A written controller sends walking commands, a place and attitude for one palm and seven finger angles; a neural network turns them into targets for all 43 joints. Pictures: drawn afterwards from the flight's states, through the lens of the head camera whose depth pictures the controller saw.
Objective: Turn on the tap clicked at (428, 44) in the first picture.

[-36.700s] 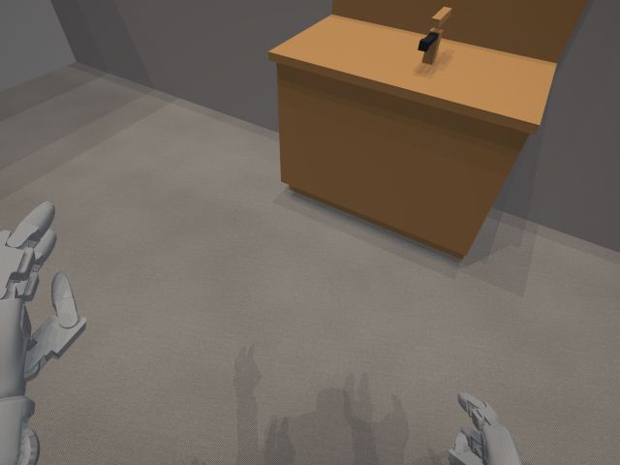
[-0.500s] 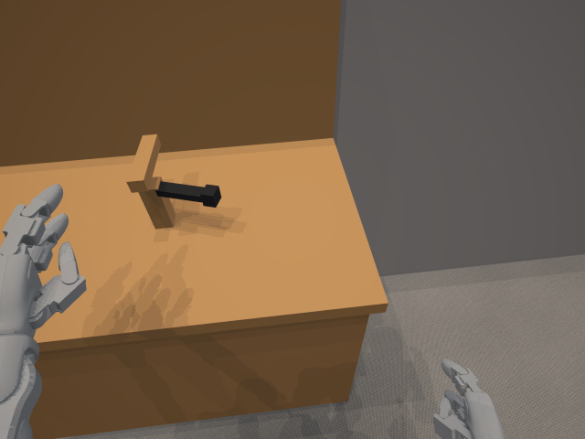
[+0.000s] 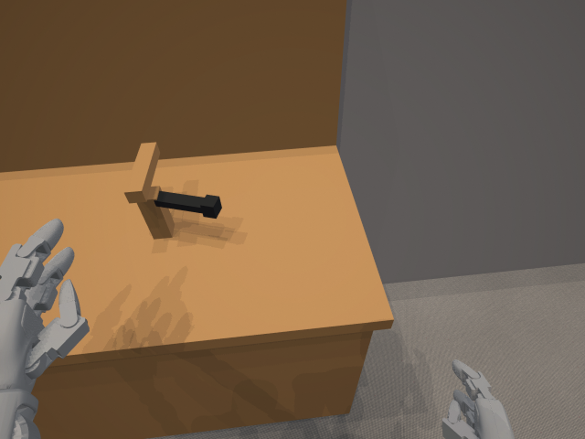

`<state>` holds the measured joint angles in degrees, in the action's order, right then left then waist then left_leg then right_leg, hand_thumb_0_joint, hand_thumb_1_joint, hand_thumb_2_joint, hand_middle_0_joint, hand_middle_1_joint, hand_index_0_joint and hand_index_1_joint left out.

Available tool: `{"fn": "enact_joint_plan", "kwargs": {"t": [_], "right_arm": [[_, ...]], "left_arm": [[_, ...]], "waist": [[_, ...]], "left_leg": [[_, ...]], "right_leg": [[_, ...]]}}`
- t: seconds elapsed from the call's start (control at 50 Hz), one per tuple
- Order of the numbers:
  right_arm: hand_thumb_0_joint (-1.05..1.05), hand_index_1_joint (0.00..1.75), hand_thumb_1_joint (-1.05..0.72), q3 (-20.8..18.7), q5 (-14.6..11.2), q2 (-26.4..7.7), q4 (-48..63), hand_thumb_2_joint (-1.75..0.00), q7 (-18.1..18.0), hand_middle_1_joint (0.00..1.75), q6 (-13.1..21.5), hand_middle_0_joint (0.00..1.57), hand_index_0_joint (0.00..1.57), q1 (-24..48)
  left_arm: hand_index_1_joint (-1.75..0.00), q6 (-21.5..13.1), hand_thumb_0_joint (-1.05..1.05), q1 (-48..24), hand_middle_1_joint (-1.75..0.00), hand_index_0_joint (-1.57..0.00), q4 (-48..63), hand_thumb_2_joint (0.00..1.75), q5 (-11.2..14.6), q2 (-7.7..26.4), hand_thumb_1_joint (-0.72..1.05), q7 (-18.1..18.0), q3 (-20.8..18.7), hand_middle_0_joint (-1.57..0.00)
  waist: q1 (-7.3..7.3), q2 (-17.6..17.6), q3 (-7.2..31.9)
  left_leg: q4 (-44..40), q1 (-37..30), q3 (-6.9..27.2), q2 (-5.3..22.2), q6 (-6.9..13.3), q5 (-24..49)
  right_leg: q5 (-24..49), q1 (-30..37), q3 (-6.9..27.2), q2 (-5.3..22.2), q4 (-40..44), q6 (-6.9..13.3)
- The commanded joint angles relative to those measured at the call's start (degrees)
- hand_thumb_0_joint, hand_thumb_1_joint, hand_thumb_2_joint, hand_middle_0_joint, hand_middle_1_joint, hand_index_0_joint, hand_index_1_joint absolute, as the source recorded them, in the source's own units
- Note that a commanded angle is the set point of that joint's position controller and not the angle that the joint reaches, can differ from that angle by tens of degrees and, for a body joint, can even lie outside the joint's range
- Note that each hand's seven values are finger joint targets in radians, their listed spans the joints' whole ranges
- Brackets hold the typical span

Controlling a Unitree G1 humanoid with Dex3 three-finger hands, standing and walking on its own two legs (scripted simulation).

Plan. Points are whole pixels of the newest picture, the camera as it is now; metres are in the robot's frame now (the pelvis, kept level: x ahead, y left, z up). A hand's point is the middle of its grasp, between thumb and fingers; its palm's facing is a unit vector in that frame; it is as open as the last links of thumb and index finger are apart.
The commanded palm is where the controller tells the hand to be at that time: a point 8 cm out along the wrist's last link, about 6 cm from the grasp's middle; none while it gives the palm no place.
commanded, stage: turn the palm inward beside the body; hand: left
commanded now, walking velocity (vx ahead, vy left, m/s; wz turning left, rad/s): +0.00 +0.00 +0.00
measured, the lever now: (211, 206) +0.46 +0.21 +0.05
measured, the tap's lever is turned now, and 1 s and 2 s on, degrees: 71 71 71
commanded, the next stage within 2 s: reach beside the lever's end, fingers flat in 1.10 s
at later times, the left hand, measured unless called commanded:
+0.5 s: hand (74, 363) +0.15 +0.24 +0.14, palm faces +0.40 -0.90 -0.17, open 7.4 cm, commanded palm +0.10 +0.28 +0.15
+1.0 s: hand (92, 348) +0.17 +0.23 +0.13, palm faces +0.41 -0.90 -0.15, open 7.4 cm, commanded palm +0.12 +0.28 +0.15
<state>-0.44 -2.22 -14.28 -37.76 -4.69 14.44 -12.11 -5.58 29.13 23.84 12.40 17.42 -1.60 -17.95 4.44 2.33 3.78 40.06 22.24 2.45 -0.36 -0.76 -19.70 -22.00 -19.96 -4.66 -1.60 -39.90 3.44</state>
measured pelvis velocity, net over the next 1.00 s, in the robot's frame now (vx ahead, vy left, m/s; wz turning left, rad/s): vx -0.01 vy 0.00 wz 0.01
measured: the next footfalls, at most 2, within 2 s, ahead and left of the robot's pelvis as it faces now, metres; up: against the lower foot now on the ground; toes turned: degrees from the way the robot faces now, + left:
none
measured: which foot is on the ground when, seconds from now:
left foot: down 0.00-1.00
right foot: down 0.00-1.00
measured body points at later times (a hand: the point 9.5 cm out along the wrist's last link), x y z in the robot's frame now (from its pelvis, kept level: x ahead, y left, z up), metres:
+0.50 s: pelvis -0.02 +0.01 +0.00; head -0.04 -0.01 +0.45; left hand +0.12 +0.29 +0.15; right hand +0.18 -0.20 -0.07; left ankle +0.01 +0.13 -0.72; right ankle -0.01 -0.08 -0.72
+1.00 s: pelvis -0.01 +0.00 +0.00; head -0.02 -0.02 +0.45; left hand +0.14 +0.28 +0.14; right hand +0.20 -0.21 -0.07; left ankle +0.01 +0.13 -0.72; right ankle -0.01 -0.08 -0.72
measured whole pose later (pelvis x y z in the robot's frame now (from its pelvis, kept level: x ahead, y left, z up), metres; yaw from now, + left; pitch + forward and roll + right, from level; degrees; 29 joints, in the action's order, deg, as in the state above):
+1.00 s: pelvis -0.01 +0.00 +0.00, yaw +1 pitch +0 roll +0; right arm 2.2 -2.1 -13.7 -37.6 -5.4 15.7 -11.4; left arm 1.8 32.2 27.7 13.7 13.4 -6.3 -12.1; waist 4.5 3.7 2.7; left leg 39.4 20.8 3.3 -0.5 -0.5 -18.7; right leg -20.7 -17.7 -5.5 -1.6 -38.0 3.2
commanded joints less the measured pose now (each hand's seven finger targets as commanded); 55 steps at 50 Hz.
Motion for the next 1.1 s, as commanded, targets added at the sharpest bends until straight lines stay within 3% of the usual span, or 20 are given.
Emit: {"fn": "enact_joint_plan", "kwargs": {"t": [0.0,0.08,0.1,0.18,0.2,0.22,0.28,0.3,0.52,0.56,0.58,0.6,0.66,0.76,0.78,0.8,0.82,0.88,0.9,1.08], "right_arm": [[0.0,0.3,-0.9,-1.1,-0.5,-6.1,9.2,-0.9,-0.5,0.3,3.4,0.2,0.2,6.1],[0.0,0.3,-0.9,-0.5,-0.5,-6.1,9.4,-0.9,-0.9,0.3,3.8,0.2,0.2,7.2],[0.0,0.3,-0.9,-0.4,-0.5,-5.8,9.7,-0.9,-0.9,0.3,3.7,0.2,0.2,7.5],[0.0,0.3,-0.9,0.0,-0.4,-5.8,9.5,-0.9,-1.1,0.3,3.9,0.2,0.2,8.3],[0.0,0.3,-0.9,0.2,-0.4,-5.5,9.8,-0.9,-0.9,0.3,3.9,0.2,0.2,8.5],[0.0,0.3,-0.9,0.2,-0.3,-5.7,9.8,-0.9,-0.9,0.3,4.0,0.2,0.2,8.4],[0.0,0.3,-0.9,0.4,-0.4,-5.6,9.6,-0.9,-0.9,0.3,4.0,0.2,0.2,9.1],[0.0,0.3,-0.9,0.5,-0.4,-5.3,10.0,-0.9,-0.8,0.3,4.0,0.2,0.2,9.1],[0.0,0.3,-0.9,0.7,-0.5,-5.4,10.0,-0.9,-1.0,0.3,4.6,0.2,0.2,9.5],[0.0,0.3,-0.9,0.7,-0.3,-5.5,9.9,-0.9,-1.0,0.3,4.7,0.2,0.2,9.4],[0.0,0.3,-0.9,0.6,-0.4,-5.6,9.6,-0.9,-1.0,0.3,4.8,0.2,0.2,9.2],[0.0,0.3,-0.9,0.8,-0.4,-5.2,9.9,-0.9,-1.0,0.3,4.8,0.2,0.2,9.5],[0.0,0.3,-0.9,0.7,-0.4,-5.6,9.5,-0.9,-1.2,0.3,5.0,0.2,0.2,9.3],[0.0,0.3,-0.9,0.7,-0.4,-5.6,9.5,-0.9,-1.3,0.3,5.0,0.2,0.2,8.9],[0.0,0.3,-0.9,0.6,-0.4,-5.7,9.4,-0.9,-1.3,0.3,5.0,0.2,0.2,8.6],[0.0,0.3,-0.9,0.8,-0.3,-5.4,9.6,-0.9,-1.2,0.3,5.0,0.2,0.2,8.6],[0.0,0.3,-0.9,0.7,-0.3,-5.5,9.6,-0.9,-1.1,0.3,5.0,0.2,0.2,8.5],[0.0,0.3,-0.9,0.5,-0.1,-5.7,9.3,-0.9,-1.1,0.3,4.9,0.2,0.2,8.0],[0.0,0.3,-0.9,0.6,-0.1,-5.4,9.5,-0.9,-1.0,0.3,4.8,0.2,0.2,8.0],[0.0,0.3,-0.9,0.3,-0.1,-5.8,9.5,-0.9,-1.1,0.3,4.2,0.2,0.2,7.2]], "left_arm": [[-0.3,-2.1,0.0,-3.5,-0.3,-0.2,12.5,0.9,0.4,8.4,0.9,-1.7,-5.0,-0.2],[-0.3,-0.6,0.0,-3.9,-0.3,-0.2,13.5,0.9,0.2,8.7,0.9,-2.2,-4.2,-0.2],[-0.3,-0.3,0.0,-4.4,-0.3,-0.2,13.7,0.9,0.0,7.2,0.9,-2.3,-2.3,-0.2],[-0.3,0.4,0.0,-3.8,-0.3,-0.2,14.4,0.9,-0.2,8.6,0.9,-3.6,-3.6,-0.2],[-0.3,0.2,0.0,-4.3,-0.3,-0.2,15.3,0.9,-0.3,6.4,0.9,-3.7,-1.4,-0.2],[-0.3,0.3,0.0,-3.8,-0.3,-0.2,14.7,0.9,-0.2,6.9,0.9,-4.0,-2.0,-0.2],[-0.3,0.6,0.0,-2.6,-0.3,-0.2,15.5,0.9,-0.3,7.7,0.9,-4.6,-2.7,-0.2],[-0.3,0.5,0.0,-3.1,-0.3,-0.2,16.5,0.9,-0.3,5.6,0.9,-4.7,-0.5,-0.2],[-0.3,1.3,0.0,-1.4,-0.3,-0.2,17.3,0.9,0.1,4.5,0.9,-5.8,1.0,-0.2],[-0.3,1.3,0.0,-1.2,-0.3,-0.2,17.4,0.9,0.5,4.7,0.9,-6.1,0.5,-0.2],[-0.3,1.4,0.0,-1.0,-0.3,-0.2,17.9,0.9,0.2,6.1,0.9,-6.3,-0.8,-0.2],[-0.3,1.5,0.0,-1.4,-0.3,-0.2,17.9,0.9,0.6,4.1,0.9,-6.1,0.9,-0.2],[-0.3,2.6,0.0,-0.7,-0.3,-0.2,16.4,0.9,1.6,3.7,0.9,-5.5,0.8,-0.2],[-0.3,3.7,0.0,-0.9,-0.3,-0.2,17.0,0.9,1.2,4.0,0.9,-5.1,0.9,-0.2],[-0.3,3.6,0.0,-0.5,-0.3,-0.2,17.8,0.9,0.8,5.6,0.9,-5.4,-0.5,-0.2],[-0.3,3.5,0.0,-1.0,-0.3,-0.2,18.2,0.9,0.8,3.8,0.9,-5.3,1.0,-0.2],[-0.3,3.3,0.0,-0.4,-0.3,-0.2,17.3,0.9,0.9,4.0,0.9,-5.5,0.7,-0.2],[-0.3,3.1,0.0,0.0,-0.3,-0.2,17.3,0.9,1.0,5.3,0.9,-5.5,-1.1,-0.2],[-0.3,2.9,0.0,-0.1,-0.3,-0.2,17.1,0.9,1.2,3.2,0.9,-5.3,0.6,-0.2],[-0.3,3.2,0.0,-0.1,-0.3,-0.2,16.9,0.9,1.3,4.9,0.9,-4.7,-0.9,-0.2]], "waist": [[0.14,-0.2,4.3],[0.15,0.2,2.7],[-0.21,-0.4,2.2],[0.44,0.5,1.8],[-0.16,0.6,1.7],[0.06,-0.5,1.7],[0.51,1.3,1.6],[0.01,1.3,2.2],[-0.32,0.3,-0.4],[-0.26,-0.8,0.5],[0.14,1.2,0.5],[-0.28,0.4,0.9],[-0.12,-1.2,1.1],[-0.09,-0.7,1.4],[0.25,0.7,1.4],[-0.04,0.6,2.1],[-0.08,-0.9,1.8],[0.42,0.2,2.3],[-0.1,-1.7,2.7],[0.33,-1.5,3.6]], "left_leg": [[-5.1,-4.3,-0.7,-0.2,2.6,13.8],[-6.2,-4.3,0.1,0.0,2.6,10.1],[-6.4,-4.3,0.1,0.0,2.7,9.0],[-7.1,-3.9,0.6,-0.1,2.6,6.2],[-7.3,-4.1,0.6,-0.1,2.5,5.4],[-7.4,-3.7,0.8,0.0,2.5,4.5],[-7.6,-3.5,0.9,-0.2,2.5,3.4],[-7.7,-3.8,1.0,-0.2,2.3,3.1],[-7.6,-2.4,1.6,-0.3,2.4,-1.3],[-7.0,-2.6,1.5,-0.4,2.6,0.1],[-7.1,-2.8,1.5,-0.4,2.4,0.4],[-7.2,-3.1,1.5,-0.5,2.4,0.4],[-6.4,-3.0,1.2,-0.4,2.6,2.3],[-6.5,-4.0,1.1,-0.5,2.6,4.6],[-6.6,-4.5,1.1,-0.4,2.6,5.6],[-6.7,-4.9,1.1,-0.5,2.5,6.0],[-6.4,-4.8,1.0,-0.4,2.5,6.5],[-6.2,-5.1,0.9,-0.5,2.4,8.7],[-6.0,-5.4,0.6,-0.5,2.5,9.5],[-5.5,-5.8,0.3,-0.5,2.6,13.2]], "right_leg": [[14.6,0.4,1.6,2.4,8.3,-2.9],[9.2,-0.7,1.6,2.1,9.6,-2.8],[7.9,-1.2,1.5,2.1,9.8,-2.9],[4.6,-1.2,1.6,2.0,10.5,-2.7],[3.9,-1.6,1.5,2.2,10.3,-2.7],[3.3,-1.6,1.4,2.0,10.3,-2.7],[2.4,-1.4,1.6,2.0,10.6,-2.5],[2.3,-1.6,1.3,2.1,10.1,-2.5],[-1.2,-2.8,1.5,2.1,10.8,-2.6],[-0.6,-2.3,1.7,2.2,11.1,-2.6],[-0.2,-2.0,1.7,2.1,11.1,-2.4],[0.0,-2.0,1.6,2.2,10.8,-2.5],[1.2,-1.3,2.0,2.3,11.5,-2.6],[3.6,-0.6,1.9,2.3,11.6,-2.6],[4.6,-0.2,1.8,2.2,11.6,-2.4],[5.1,-0.2,1.5,2.3,11.0,-2.4],[5.6,-0.3,1.7,2.1,11.2,-2.5],[8.3,0.5,1.5,2.0,10.8,-2.4],[9.6,0.8,1.5,2.2,10.5,-2.6],[14.8,2.4,1.8,2.2,10.4,-2.6]]}}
